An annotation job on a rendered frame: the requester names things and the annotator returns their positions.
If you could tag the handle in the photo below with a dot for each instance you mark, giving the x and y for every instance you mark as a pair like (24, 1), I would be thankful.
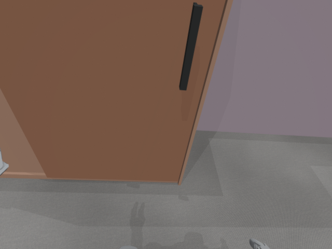
(190, 45)

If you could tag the wardrobe door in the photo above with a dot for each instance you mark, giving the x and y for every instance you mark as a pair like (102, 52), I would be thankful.
(15, 148)
(94, 84)

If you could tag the robot right hand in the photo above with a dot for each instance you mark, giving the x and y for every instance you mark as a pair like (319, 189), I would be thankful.
(258, 245)

